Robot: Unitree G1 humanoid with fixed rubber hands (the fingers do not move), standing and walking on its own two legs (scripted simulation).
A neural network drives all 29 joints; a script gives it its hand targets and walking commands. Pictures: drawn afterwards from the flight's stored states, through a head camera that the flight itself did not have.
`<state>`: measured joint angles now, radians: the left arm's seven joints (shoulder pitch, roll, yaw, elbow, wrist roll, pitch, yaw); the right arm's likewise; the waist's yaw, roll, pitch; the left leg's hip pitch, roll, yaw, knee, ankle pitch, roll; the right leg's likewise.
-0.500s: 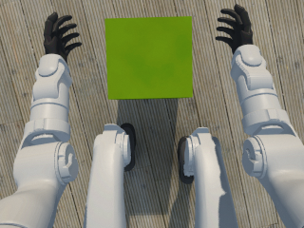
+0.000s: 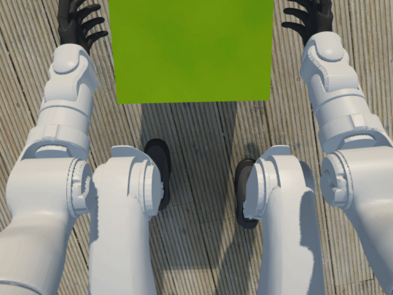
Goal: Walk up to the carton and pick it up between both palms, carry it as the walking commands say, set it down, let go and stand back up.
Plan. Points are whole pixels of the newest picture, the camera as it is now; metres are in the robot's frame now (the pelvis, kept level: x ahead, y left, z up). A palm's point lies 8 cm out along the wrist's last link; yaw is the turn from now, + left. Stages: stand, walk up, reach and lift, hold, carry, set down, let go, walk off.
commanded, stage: reach and lift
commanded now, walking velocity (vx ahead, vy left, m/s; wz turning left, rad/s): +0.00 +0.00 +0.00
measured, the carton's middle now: (192, 46) +0.50 +0.04 -0.26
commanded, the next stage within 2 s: none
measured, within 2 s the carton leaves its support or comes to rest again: leaves its support in 1.64 s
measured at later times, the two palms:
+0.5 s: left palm (78, 40) +0.49 +0.24 -0.19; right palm (304, 35) +0.51 -0.16 -0.20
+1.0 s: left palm (97, 35) +0.50 +0.20 -0.19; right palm (286, 37) +0.51 -0.13 -0.20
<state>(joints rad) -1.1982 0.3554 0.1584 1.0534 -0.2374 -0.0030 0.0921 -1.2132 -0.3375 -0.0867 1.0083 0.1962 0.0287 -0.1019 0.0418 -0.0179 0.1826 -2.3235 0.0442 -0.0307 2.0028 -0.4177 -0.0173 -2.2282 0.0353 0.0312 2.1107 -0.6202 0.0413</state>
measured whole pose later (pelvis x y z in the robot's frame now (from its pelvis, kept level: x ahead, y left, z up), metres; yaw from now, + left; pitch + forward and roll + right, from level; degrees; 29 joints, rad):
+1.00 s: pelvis +0.00 +0.00 -0.01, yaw +0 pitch +40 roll -1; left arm -1.34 0.32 0.02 1.21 -0.30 -0.08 0.13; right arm -1.27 -0.27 0.00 1.08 0.20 -0.03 -0.16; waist 0.05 0.01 0.24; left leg -2.34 0.03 -0.04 2.04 -0.41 -0.02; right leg -2.23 0.02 0.02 2.15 -0.63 0.04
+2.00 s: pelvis +0.00 +0.00 -0.02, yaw -1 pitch +40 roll -1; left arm -1.22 0.24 0.26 0.99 -0.11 0.13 0.11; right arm -1.25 -0.21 -0.18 1.01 0.09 0.15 -0.13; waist 0.06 -0.04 0.09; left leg -2.34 0.02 -0.06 2.07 -0.43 -0.04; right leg -2.25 0.07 0.03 2.17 -0.62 0.04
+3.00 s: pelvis +0.01 +0.00 +0.09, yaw -1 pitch +46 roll -1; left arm -0.96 0.05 0.49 0.65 0.17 0.35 0.00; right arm -0.99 -0.04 -0.41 0.70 -0.15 0.34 -0.01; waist 0.04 -0.03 -0.21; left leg -2.11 0.00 -0.06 1.73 -0.42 -0.04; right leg -2.03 0.06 0.03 1.80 -0.57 0.03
